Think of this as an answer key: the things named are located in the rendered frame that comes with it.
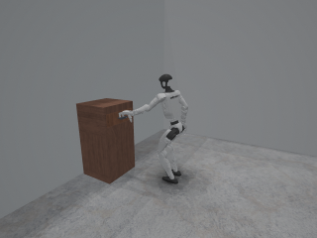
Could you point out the cabinet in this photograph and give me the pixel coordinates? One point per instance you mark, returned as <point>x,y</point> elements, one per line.
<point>107,152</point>

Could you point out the handle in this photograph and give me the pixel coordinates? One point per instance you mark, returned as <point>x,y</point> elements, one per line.
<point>121,118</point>

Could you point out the robot left hand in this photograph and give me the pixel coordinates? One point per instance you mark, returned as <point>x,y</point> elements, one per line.
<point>126,112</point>

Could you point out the humanoid robot head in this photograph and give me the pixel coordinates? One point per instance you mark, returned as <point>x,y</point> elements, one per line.
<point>165,78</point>

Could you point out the drawer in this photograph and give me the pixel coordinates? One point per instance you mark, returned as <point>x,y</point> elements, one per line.
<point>113,118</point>

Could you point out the right robot forearm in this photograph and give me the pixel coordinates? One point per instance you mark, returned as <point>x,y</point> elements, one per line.
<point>183,116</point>

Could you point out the left robot forearm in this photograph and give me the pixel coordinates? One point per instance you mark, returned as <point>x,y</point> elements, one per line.
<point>139,110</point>

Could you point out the robot left upper arm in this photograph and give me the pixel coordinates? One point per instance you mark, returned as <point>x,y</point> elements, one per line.
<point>158,99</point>

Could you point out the robot right hand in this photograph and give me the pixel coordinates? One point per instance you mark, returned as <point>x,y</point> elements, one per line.
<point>185,127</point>

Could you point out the right robot shin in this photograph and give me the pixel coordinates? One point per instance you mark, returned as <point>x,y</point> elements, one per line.
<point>172,160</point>

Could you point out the robot right upper arm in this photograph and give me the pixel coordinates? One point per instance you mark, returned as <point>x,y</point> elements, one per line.
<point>181,101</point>

